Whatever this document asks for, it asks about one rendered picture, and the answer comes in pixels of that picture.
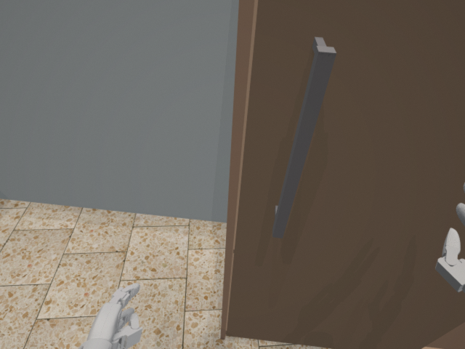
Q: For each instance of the wardrobe door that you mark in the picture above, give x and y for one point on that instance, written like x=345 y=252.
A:
x=378 y=192
x=454 y=339

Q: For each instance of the robot right hand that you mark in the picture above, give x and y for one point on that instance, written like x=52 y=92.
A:
x=448 y=266

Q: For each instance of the handle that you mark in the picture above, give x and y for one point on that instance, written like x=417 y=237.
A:
x=316 y=87

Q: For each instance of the robot left hand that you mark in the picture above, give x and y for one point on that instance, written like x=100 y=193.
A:
x=110 y=320

